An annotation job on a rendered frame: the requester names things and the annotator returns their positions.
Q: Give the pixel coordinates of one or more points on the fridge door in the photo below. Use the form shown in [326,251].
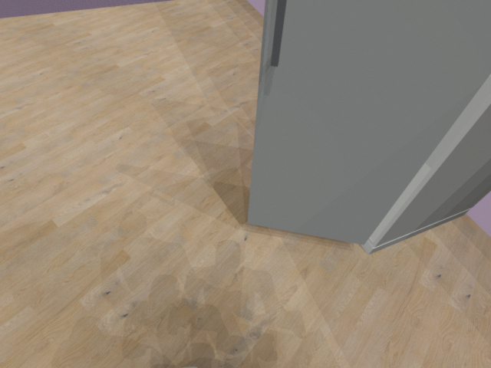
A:
[364,92]

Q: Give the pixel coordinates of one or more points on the handle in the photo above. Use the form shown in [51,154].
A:
[279,22]

